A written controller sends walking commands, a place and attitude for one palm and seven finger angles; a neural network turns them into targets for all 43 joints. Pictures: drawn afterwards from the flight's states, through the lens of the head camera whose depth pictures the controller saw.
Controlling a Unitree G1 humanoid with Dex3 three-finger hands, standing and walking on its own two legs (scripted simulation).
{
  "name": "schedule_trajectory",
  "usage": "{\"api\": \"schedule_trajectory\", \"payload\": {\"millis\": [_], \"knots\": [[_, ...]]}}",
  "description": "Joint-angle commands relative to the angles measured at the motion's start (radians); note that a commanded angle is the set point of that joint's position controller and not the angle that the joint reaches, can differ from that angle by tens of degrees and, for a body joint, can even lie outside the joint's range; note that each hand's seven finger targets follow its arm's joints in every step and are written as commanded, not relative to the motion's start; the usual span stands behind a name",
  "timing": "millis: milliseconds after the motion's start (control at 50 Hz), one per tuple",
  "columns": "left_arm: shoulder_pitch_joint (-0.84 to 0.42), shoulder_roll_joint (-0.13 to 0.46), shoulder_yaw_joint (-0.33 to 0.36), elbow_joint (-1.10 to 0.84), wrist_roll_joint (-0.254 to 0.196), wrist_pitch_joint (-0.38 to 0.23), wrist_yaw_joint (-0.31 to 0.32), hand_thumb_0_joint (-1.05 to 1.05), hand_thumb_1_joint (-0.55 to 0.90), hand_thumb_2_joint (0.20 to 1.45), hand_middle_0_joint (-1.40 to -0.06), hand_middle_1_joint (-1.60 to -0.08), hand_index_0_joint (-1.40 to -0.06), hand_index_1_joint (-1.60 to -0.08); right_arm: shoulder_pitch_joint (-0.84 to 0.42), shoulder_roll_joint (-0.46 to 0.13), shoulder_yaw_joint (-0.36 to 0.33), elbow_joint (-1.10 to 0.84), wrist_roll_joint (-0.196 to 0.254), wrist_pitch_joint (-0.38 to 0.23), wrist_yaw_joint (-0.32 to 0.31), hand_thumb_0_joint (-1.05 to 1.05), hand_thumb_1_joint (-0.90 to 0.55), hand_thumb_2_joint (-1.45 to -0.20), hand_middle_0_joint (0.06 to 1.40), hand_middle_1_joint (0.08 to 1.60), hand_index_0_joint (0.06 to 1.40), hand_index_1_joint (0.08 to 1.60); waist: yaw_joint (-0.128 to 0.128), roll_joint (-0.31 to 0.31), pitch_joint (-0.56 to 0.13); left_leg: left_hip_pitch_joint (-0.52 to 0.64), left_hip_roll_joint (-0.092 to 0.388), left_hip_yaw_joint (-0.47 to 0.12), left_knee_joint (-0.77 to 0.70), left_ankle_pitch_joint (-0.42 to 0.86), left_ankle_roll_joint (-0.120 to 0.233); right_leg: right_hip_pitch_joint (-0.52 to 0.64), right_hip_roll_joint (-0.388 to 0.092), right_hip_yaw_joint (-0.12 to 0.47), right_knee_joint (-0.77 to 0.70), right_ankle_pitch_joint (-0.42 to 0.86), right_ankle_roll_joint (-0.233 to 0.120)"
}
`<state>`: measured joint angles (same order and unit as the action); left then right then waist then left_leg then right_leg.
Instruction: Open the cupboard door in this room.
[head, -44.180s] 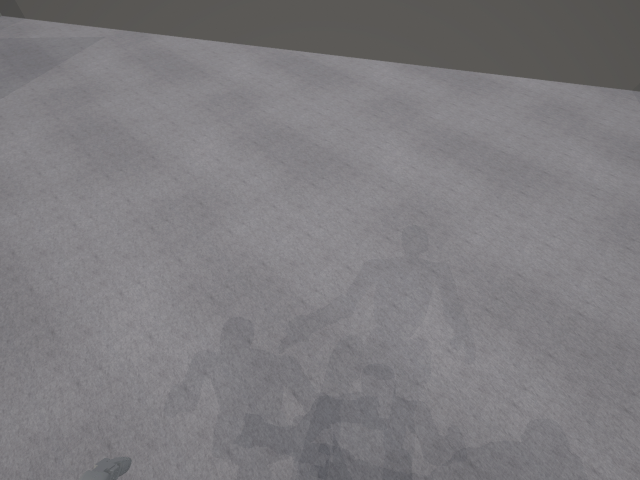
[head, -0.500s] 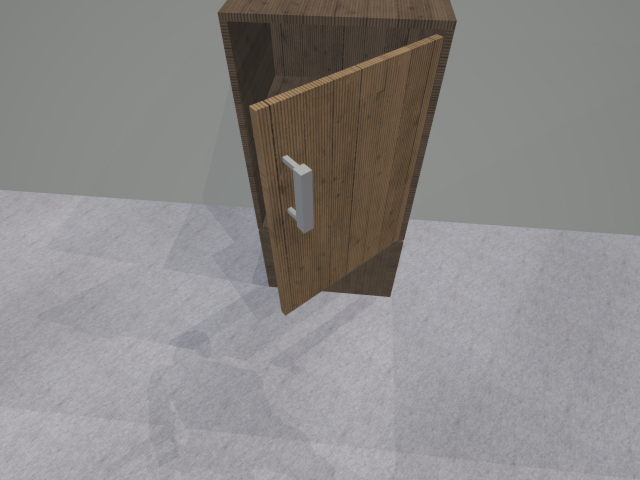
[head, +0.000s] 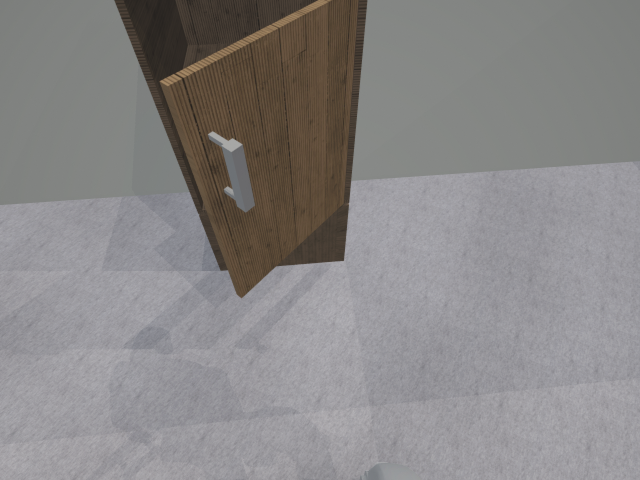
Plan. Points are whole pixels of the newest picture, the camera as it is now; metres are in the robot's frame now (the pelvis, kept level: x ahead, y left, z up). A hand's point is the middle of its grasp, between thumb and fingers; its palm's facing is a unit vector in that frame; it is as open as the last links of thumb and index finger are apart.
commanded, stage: walk to a spot facing it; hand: left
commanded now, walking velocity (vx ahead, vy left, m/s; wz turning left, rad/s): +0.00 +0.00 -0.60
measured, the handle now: (231, 172) +0.57 +0.19 +0.01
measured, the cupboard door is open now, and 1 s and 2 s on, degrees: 44 44 44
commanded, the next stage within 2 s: none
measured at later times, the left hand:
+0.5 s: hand out of the picture +0.11 +0.13 -0.17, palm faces -0.26 -0.94 -0.21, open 7.4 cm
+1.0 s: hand (299, 409) +0.23 +0.05 -0.16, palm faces -0.61 -0.75 -0.27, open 7.4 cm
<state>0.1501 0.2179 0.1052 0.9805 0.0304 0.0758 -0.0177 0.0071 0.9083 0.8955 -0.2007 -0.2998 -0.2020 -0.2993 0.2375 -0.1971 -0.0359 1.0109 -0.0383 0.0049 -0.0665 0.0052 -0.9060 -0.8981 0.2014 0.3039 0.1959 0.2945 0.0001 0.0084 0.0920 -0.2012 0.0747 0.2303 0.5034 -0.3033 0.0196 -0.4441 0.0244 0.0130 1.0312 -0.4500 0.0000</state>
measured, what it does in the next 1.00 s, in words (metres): steps on the spot, turning right: right foot, then left foot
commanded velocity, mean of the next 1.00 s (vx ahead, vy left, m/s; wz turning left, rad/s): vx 0.00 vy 0.00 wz -0.60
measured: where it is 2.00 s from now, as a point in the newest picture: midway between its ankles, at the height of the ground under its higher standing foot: outside the picture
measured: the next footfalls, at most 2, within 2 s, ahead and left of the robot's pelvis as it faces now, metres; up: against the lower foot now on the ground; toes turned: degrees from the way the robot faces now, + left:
right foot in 0.18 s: +0.04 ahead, -0.17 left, +0.00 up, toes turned -10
left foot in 0.58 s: +0.10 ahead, +0.06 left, +0.00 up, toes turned -21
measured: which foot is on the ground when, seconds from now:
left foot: down 0.00-0.18, up 0.20-0.56, down 0.58-0.98, up 1.00-1.00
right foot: up 0.00-0.16, down 0.18-0.58, up 0.60-0.96, down 0.98-1.00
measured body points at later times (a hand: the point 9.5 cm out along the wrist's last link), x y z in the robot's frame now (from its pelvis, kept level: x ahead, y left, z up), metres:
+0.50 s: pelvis +0.01 -0.04 +0.00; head +0.07 -0.05 +0.44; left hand +0.12 +0.18 -0.15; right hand +0.08 -0.34 -0.12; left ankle +0.05 +0.08 -0.70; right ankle +0.00 -0.17 -0.74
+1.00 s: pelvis +0.01 -0.05 -0.01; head +0.05 -0.09 +0.44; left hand +0.27 +0.09 -0.14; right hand -0.14 -0.27 -0.16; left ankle +0.07 +0.07 -0.73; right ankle -0.06 -0.13 -0.74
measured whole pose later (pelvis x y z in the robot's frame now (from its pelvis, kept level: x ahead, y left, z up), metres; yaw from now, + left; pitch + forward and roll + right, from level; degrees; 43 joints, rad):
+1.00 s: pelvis +0.01 -0.05 -0.01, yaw -38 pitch +1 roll +0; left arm 0.12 0.26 0.07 0.90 0.03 0.05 -0.04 0.01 0.91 0.90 -0.20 -0.30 -0.20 -0.30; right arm 0.30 -0.25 -0.05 0.94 -0.02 0.02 -0.02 0.01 -0.90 -0.90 0.20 0.30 0.20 0.30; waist -0.03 0.03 0.09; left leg -0.26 0.16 0.23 0.67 -0.38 -0.05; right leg -0.28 -0.01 -0.06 0.59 -0.30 -0.01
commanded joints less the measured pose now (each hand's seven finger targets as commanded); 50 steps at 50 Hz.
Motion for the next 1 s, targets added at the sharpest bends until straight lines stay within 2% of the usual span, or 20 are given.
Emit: {"api": "schedule_trajectory", "payload": {"millis": [0,80,120,140,160,180,240,320,440,500,520,540,560,600,680,860,920,940,960,980], "knots": [[-0.017,0.034,-0.003,-0.094,-0.008,-0.02,-0.013,0.0,0.9,0.9,-0.2,-0.3,-0.2,-0.3,0.01,-0.175,-0.035,-0.066,-0.003,-0.013,0.005,0.0,-0.9,-0.9,0.2,0.3,0.2,0.3,0.003,0.099,-0.063,0.11,0.28,-0.143,-0.17,0.423,0.117,-0.047,-0.077,-0.031,-0.088,0.018,0.029],[-0.02,0.053,-0.007,-0.11,-0.008,-0.031,-0.017,0.0,0.9,0.9,-0.2,-0.3,-0.2,-0.3,0.007,-0.216,-0.056,-0.08,-0.003,-0.002,0.024,0.0,-0.9,-0.9,0.2,0.3,0.2,0.3,-0.008,0.17,-0.082,0.093,0.283,-0.079,-0.073,0.424,0.078,0.074,-0.056,-0.094,-0.3,0.038,0.016],[0.064,0.089,0.002,-0.091,-0.006,-0.04,-0.015,0.0,0.9,0.9,-0.2,-0.3,-0.2,-0.3,-0.029,-0.221,-0.064,-0.099,0.005,0.004,0.031,0.0,-0.9,-0.9,0.2,0.3,0.2,0.3,0.04,0.13,-0.118,0.023,0.248,-0.027,0.067,0.345,0.021,0.225,-0.04,-0.114,-0.467,0.222,0.002],[0.138,0.16,0.017,-0.073,0.0,-0.053,-0.007,0.0,0.9,0.9,-0.2,-0.3,-0.2,-0.3,-0.048,-0.19,-0.062,-0.119,0.015,0.008,0.037,0.0,-0.9,-0.9,0.2,0.3,0.2,0.3,0.085,-0.055,-0.148,-0.083,0.175,0.018,0.271,0.211,-0.032,0.358,-0.119,0.008,-0.592,0.439,-0.035],[0.191,0.287,0.044,-0.064,0.005,-0.064,0.012,0.0,0.9,0.9,-0.2,-0.3,-0.2,-0.3,-0.094,-0.105,-0.041,-0.183,0.022,0.01,0.043,0.0,-0.9,-0.9,0.2,0.3,0.2,0.3,0.113,-0.396,-0.152,-0.364,0.008,0.012,0.546,-0.345,-0.083,0.471,-0.365,0.414,-0.65,0.85,-0.153],[0.228,0.303,0.042,-0.055,-0.011,-0.063,0.024,0.0,0.9,0.9,-0.2,-0.3,-0.2,-0.3,-0.117,-0.128,-0.038,-0.195,0.023,0.023,0.036,0.0,-0.9,-0.9,0.2,0.3,0.2,0.3,0.123,-0.352,-0.169,-0.391,0.006,-0.153,0.671,-0.392,-0.078,0.448,-0.408,0.461,-0.649,0.925,-0.227],[0.088,0.22,0.03,-0.101,-0.005,-0.058,0.042,0.0,0.9,0.9,-0.2,-0.3,-0.2,-0.3,-0.15,-0.124,-0.041,-0.187,0.028,0.023,0.035,0.0,-0.9,-0.9,0.2,0.3,0.2,0.3,0.056,-0.275,-0.124,-0.426,0.037,-0.233,0.717,-0.222,-0.083,0.389,-0.293,0.352,-0.611,0.763,-0.217],[0.078,0.205,0.022,-0.128,-0.001,-0.064,0.042,0.0,0.9,0.9,-0.2,-0.3,-0.2,-0.3,-0.146,-0.095,-0.039,-0.185,0.03,0.03,0.043,0.0,-0.9,-0.9,0.2,0.3,0.2,0.3,0.028,-0.119,-0.16,-0.306,-0.012,-0.217,0.587,-0.131,-0.092,0.3,-0.242,0.32,-0.63,0.673,-0.192],[0.092,0.212,0.026,-0.133,0.004,-0.055,0.033,0.0,0.9,0.9,-0.2,-0.3,-0.2,-0.3,-0.166,-0.094,-0.037,-0.213,0.04,0.017,0.034,0.0,-0.9,-0.9,0.2,0.3,0.2,0.3,0.03,-0.146,-0.136,-0.218,-0.056,-0.234,0.34,-0.145,-0.078,0.25,-0.222,0.418,-0.637,0.603,-0.2],[0.042,0.198,0.023,-0.141,-0.002,-0.048,0.03,0.0,0.9,0.9,-0.2,-0.3,-0.2,-0.3,-0.065,-0.105,-0.039,-0.188,0.045,0.005,0.027,0.0,-0.9,-0.9,0.2,0.3,0.2,0.3,-0.025,-0.141,-0.15,-0.018,-0.072,-0.236,0.078,-0.008,-0.069,0.135,-0.171,0.414,-0.578,0.53,-0.136],[0.02,0.169,0.017,-0.153,-0.01,-0.044,0.028,0.0,0.9,0.9,-0.2,-0.3,-0.2,-0.3,-0.003,-0.137,-0.042,-0.172,0.042,-0.006,0.02,0.0,-0.9,-0.9,0.2,0.3,0.2,0.3,-0.058,-0.08,-0.171,0.134,-0.024,-0.27,-0.075,0.057,-0.056,0.025,-0.116,0.36,-0.518,0.409,-0.087],[0.044,0.101,0.002,-0.172,-0.023,-0.042,0.02,0.0,0.9,0.9,-0.2,-0.3,-0.2,-0.3,0.016,-0.232,-0.057,-0.172,0.026,-0.019,0.014,0.0,-0.9,-0.9,0.2,0.3,0.2,0.3,-0.056,0.2,-0.178,0.243,0.217,-0.533,-0.223,0.016,0.018,-0.15,0.024,0.222,-0.354,0.104,-0.022],[0.016,0.105,-0.002,-0.187,-0.017,-0.041,0.009,0.0,0.9,0.9,-0.2,-0.3,-0.2,-0.3,0.046,-0.303,-0.069,-0.183,0.018,-0.016,0.01,0.0,-0.9,-0.9,0.2,0.3,0.2,0.3,-0.068,0.317,-0.156,0.178,0.422,-0.712,-0.27,0.143,0.119,-0.196,0.057,0.063,-0.1,-0.189,0.033],[0.024,0.137,0.011,-0.179,-0.001,-0.035,-0.004,0.0,0.9,0.9,-0.2,-0.3,-0.2,-0.3,-0.043,-0.237,-0.043,-0.212,0.004,-0.015,0.007,0.0,-0.9,-0.9,0.2,0.3,0.2,0.3,-0.013,0.156,-0.074,0.012,0.376,-0.595,-0.247,0.245,0.172,-0.178,-0.011,0.089,0.124,-0.087,0.047],[0.063,0.103,0.007,-0.134,-0.007,-0.023,-0.021,0.0,0.9,0.9,-0.2,-0.3,-0.2,-0.3,-0.072,-0.176,-0.023,-0.218,0.009,-0.019,0.01,0.0,-0.9,-0.9,0.2,0.3,0.2,0.3,0.025,0.168,-0.097,0.038,0.205,-0.276,-0.174,0.412,0.089,-0.146,-0.034,0.023,0.201,0.065,0.073],[-0.064,0.074,-0.026,-0.167,-0.012,-0.035,-0.026,0.0,0.9,0.9,-0.2,-0.3,-0.2,-0.3,0.094,-0.227,-0.052,-0.137,0.007,-0.011,0.027,0.0,-0.9,-0.9,0.2,0.3,0.2,0.3,-0.051,0.206,-0.124,0.134,0.263,-0.19,-0.092,0.548,0.1,0.022,-0.037,-0.103,-0.27,-0.006,0.037],[0.015,0.102,-0.02,-0.144,-0.013,-0.045,-0.02,0.0,0.9,0.9,-0.2,-0.3,-0.2,-0.3,0.066,-0.236,-0.059,-0.14,0.014,-0.007,0.033,0.0,-0.9,-0.9,0.2,0.3,0.2,0.3,0.003,0.169,-0.156,0.069,0.244,-0.134,0.029,0.502,0.035,0.219,-0.026,-0.113,-0.533,0.189,0.002],[0.091,0.155,-0.009,-0.122,-0.008,-0.052,-0.011,0.0,0.9,0.9,-0.2,-0.3,-0.2,-0.3,0.053,-0.216,-0.059,-0.15,0.024,-0.007,0.039,0.0,-0.9,-0.9,0.2,0.3,0.2,0.3,0.04,0.062,-0.187,-0.059,0.211,-0.084,0.154,0.366,-0.019,0.405,-0.096,-0.025,-0.629,0.38,-0.031],[0.169,0.276,0.016,-0.098,0.004,-0.064,0.008,0.0,0.9,0.9,-0.2,-0.3,-0.2,-0.3,0.014,-0.128,-0.038,-0.192,0.033,-0.005,0.042,0.0,-0.9,-0.9,0.2,0.3,0.2,0.3,0.08,-0.306,-0.201,-0.339,0.057,0.005,0.392,-0.15,-0.084,0.582,-0.356,0.328,-0.673,0.768,-0.13],[0.217,0.312,0.022,-0.082,-0.013,-0.062,0.022,0.0,0.9,0.9,-0.2,-0.3,-0.2,-0.3,-0.043,-0.139,-0.031,-0.213,0.029,0.007,0.034,0.0,-0.9,-0.9,0.2,0.3,0.2,0.3,0.117,-0.328,-0.199,-0.416,0.004,-0.121,0.566,-0.393,-0.093,0.546,-0.44,0.4,-0.637,1.005,-0.223]]}}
